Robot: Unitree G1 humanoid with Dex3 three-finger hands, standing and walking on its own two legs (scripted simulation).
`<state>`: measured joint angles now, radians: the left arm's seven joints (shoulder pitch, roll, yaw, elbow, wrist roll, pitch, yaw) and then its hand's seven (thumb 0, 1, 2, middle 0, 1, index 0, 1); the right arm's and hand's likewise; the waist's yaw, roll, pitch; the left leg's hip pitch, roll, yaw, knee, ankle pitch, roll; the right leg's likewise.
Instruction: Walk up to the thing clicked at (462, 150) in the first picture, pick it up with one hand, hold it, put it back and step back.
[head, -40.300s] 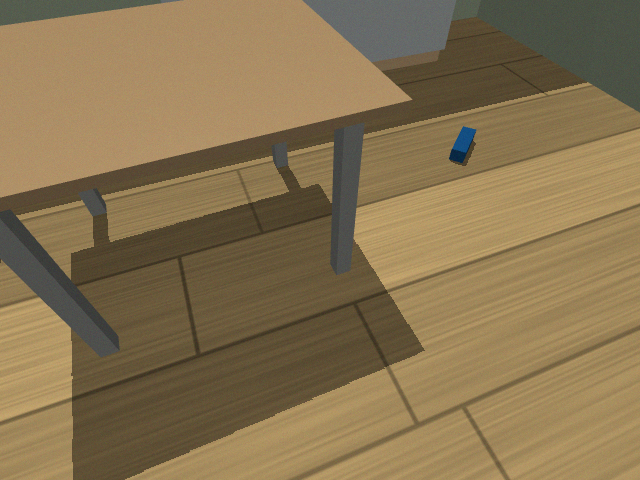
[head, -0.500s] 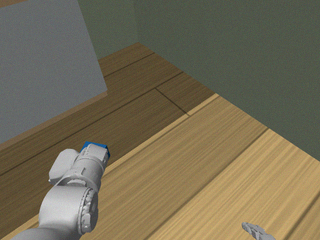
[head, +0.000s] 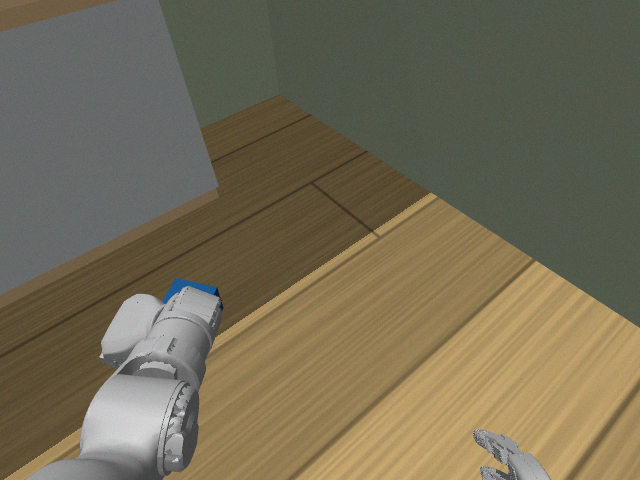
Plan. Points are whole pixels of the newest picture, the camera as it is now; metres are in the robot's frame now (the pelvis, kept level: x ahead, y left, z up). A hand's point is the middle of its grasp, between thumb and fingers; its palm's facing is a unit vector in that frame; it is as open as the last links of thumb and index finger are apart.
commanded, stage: hold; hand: left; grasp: from above
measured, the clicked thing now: (168, 356) +0.32 +0.24 -0.07
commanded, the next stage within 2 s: crouch in 0.66 s
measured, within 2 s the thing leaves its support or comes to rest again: neither
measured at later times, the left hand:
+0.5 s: hand (161, 336) +0.33 +0.23 -0.02, palm faces -0.06 -0.44 -0.90, open 10.0 cm
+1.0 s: hand (173, 353) +0.32 +0.23 -0.05, palm faces -0.12 -0.46 -0.88, open 10.0 cm
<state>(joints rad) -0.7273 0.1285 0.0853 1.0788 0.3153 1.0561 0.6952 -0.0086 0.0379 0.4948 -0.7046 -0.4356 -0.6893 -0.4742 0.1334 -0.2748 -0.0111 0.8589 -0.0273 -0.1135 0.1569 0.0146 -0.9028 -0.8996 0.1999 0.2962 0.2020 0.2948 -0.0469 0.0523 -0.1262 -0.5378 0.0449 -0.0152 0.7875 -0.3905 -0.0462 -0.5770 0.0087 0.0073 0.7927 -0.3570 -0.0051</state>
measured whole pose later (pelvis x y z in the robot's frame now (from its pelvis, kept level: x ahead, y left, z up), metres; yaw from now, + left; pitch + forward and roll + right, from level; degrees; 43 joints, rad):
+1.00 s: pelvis +0.02 -0.01 +0.00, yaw +1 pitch +11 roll +0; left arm -0.74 0.12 0.09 1.20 0.37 0.98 0.65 -0.01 0.06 0.48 -0.68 -0.45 -0.67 -0.48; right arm 0.13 -0.26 -0.03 0.84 -0.01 -0.09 0.16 0.01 -0.87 -0.89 0.20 0.30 0.20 0.29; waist -0.03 0.02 -0.13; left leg -0.55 0.05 -0.03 0.75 -0.39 -0.05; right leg -0.59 0.01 0.00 0.77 -0.37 -0.01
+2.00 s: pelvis -0.07 +0.01 -0.31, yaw -1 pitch +39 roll -2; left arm -1.15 0.43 0.40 1.58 0.43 0.62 0.82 -0.01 0.01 0.48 -0.78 -0.34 -0.77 -0.37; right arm 0.16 -0.29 0.02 0.85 -0.14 -0.09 0.22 0.01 -0.91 -0.91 0.20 0.30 0.20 0.29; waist -0.24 0.04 -0.22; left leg -2.04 0.02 -0.07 2.07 -0.72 -0.05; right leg -2.07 0.01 0.00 2.02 -0.63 0.02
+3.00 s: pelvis -0.09 +0.02 -0.41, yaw -4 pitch +32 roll -7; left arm -1.29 0.66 0.50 1.74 0.54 0.56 0.83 -0.01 -0.02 0.53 -0.76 -0.40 -0.74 -0.44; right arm 0.13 -0.37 0.02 0.93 -0.20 -0.20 0.36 0.01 -0.92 -0.91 0.20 0.30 0.20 0.29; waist -0.31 0.04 0.03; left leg -2.28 -0.02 -0.15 2.40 -0.69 -0.04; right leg -2.26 0.01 -0.04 2.28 -0.59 0.05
